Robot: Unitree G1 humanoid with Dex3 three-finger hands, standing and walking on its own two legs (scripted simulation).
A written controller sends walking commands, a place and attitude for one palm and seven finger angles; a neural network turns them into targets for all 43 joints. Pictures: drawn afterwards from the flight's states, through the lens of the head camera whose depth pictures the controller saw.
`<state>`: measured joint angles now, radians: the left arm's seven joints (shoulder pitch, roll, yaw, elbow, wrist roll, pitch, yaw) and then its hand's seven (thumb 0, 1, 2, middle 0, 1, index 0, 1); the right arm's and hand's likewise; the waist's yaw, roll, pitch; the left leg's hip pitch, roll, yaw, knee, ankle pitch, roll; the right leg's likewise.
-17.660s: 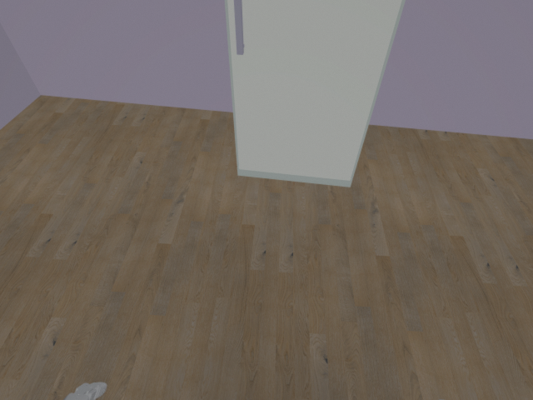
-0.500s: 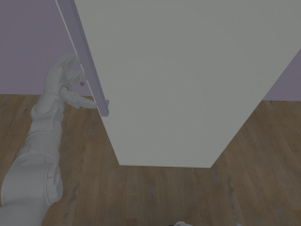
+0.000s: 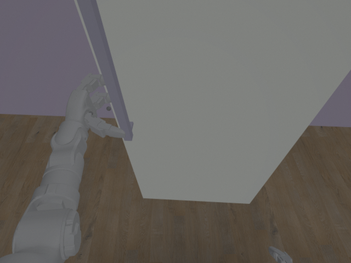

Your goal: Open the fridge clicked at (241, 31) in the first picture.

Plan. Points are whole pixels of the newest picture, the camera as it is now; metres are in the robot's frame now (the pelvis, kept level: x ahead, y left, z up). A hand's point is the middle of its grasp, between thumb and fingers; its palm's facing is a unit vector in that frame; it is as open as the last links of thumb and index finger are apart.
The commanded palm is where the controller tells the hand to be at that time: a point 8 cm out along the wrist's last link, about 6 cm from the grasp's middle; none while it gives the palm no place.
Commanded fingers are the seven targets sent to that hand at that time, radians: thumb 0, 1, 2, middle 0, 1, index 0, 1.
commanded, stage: slide the fingers in behind the handle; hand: left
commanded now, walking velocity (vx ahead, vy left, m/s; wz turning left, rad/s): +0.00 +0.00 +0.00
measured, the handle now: (111, 66) +0.48 +0.15 +0.20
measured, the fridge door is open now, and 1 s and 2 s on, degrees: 0 0 0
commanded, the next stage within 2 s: grip the handle and tug to test in 1.24 s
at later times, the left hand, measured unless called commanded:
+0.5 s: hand (118, 106) +0.43 +0.14 +0.12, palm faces -0.06 -1.00 -0.02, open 14.0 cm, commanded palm +0.40 +0.19 +0.13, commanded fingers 0.00 -0.50 0.30 -0.30 -1.20 -0.30 -1.20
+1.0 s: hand (118, 108) +0.43 +0.14 +0.12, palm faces -0.05 -1.00 -0.01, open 14.0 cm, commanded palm +0.40 +0.19 +0.13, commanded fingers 0.00 -0.50 0.30 -0.30 -1.20 -0.30 -1.20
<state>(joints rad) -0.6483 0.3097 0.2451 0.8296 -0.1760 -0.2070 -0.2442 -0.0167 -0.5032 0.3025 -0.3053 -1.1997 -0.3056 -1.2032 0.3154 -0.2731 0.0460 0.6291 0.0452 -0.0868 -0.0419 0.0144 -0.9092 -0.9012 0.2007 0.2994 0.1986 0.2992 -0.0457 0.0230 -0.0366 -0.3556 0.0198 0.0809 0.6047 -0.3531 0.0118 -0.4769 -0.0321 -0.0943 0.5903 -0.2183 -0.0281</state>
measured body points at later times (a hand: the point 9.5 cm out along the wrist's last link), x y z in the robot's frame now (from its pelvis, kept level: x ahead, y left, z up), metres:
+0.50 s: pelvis +0.00 +0.00 +0.00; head +0.04 -0.01 +0.45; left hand +0.43 +0.19 +0.13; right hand +0.10 -0.25 -0.12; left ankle -0.03 +0.11 -0.73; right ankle +0.05 -0.10 -0.73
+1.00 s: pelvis -0.01 +0.00 +0.00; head +0.03 -0.01 +0.45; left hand +0.42 +0.19 +0.13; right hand +0.10 -0.25 -0.11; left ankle -0.03 +0.11 -0.73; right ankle +0.05 -0.10 -0.73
